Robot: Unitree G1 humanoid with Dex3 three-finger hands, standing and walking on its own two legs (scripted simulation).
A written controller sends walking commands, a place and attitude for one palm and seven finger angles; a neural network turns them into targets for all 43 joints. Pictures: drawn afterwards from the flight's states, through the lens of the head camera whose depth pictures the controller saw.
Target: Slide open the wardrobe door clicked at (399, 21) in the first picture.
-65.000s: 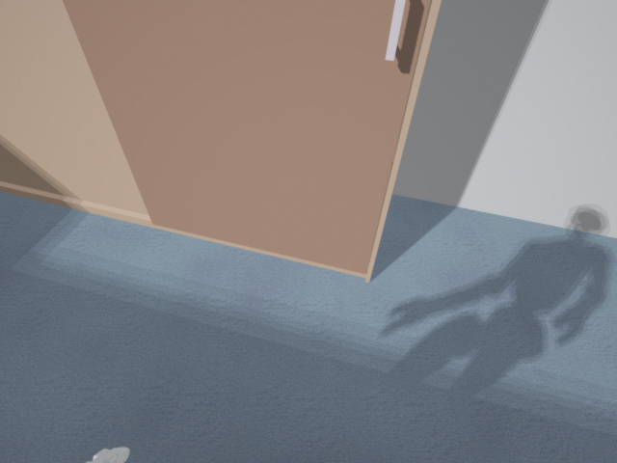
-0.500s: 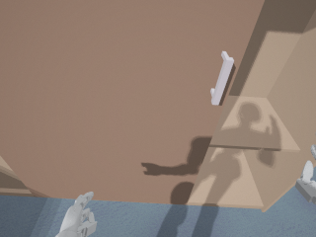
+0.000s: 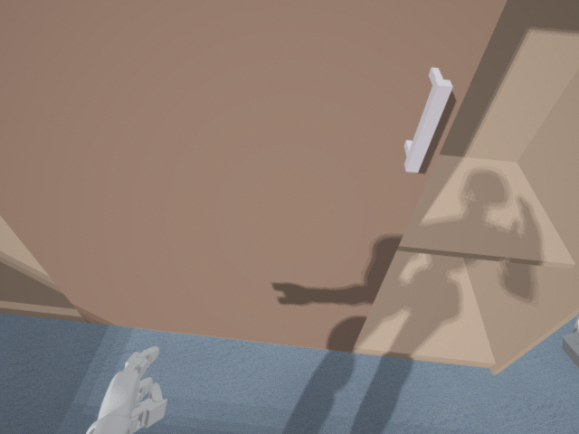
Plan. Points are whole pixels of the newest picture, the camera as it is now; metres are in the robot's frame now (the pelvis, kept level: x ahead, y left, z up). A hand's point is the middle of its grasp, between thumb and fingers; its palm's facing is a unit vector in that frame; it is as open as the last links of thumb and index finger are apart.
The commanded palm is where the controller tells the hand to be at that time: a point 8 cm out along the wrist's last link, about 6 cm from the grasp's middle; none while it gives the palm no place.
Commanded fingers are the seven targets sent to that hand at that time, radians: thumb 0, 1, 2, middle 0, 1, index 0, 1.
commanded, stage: step back with the hand held close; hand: right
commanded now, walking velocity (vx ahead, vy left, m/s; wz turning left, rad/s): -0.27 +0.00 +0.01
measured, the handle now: (423, 122) +0.51 -0.17 +0.20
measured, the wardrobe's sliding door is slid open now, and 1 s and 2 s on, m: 0.50 0.50 0.50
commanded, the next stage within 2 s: stop stepping back and stand still in 0.92 s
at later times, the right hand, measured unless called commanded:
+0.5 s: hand out of the picture +0.13 -0.28 +0.16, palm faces +0.47 +0.78 -0.42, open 7.4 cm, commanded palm +0.07 -0.32 +0.17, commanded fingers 0.00 -0.90 -0.90 0.20 0.30 0.20 0.30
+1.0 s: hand out of the picture +0.08 -0.25 +0.16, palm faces +0.33 +0.84 -0.44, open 7.4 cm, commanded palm +0.00 -0.30 +0.17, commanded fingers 0.00 -0.90 -0.90 0.20 0.30 0.20 0.30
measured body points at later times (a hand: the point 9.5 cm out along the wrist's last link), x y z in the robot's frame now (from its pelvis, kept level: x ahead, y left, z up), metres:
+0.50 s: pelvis -0.06 -0.01 -0.01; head -0.06 -0.03 +0.44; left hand +0.12 +0.22 -0.08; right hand +0.10 -0.32 +0.18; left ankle +0.00 +0.12 -0.74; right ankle +0.03 -0.08 -0.74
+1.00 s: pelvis -0.15 +0.00 -0.01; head -0.10 -0.03 +0.43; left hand +0.07 +0.21 -0.08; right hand +0.06 -0.29 +0.19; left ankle -0.24 +0.12 -0.74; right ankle +0.03 -0.08 -0.74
